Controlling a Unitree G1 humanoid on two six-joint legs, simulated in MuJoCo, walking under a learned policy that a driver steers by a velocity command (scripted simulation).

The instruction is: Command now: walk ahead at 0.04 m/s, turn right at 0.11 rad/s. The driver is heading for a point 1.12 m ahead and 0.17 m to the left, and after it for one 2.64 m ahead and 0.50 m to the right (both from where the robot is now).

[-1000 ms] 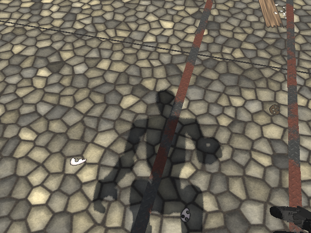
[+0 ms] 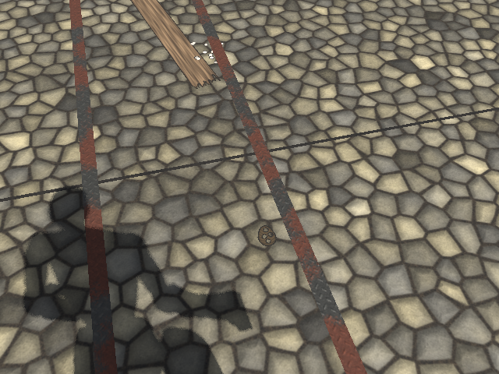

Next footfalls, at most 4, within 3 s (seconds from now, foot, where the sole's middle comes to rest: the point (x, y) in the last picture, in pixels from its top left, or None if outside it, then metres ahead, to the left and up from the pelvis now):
0.86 left None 0.42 0.14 -0.77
1.40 right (292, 306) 0.70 -0.11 -0.77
1.94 left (200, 231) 0.96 0.18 -0.77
2.40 right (228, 166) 1.25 0.09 -0.77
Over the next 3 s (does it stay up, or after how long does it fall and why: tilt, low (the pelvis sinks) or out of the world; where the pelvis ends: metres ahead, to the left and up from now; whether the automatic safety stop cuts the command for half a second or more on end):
stays up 1.12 0.19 0.01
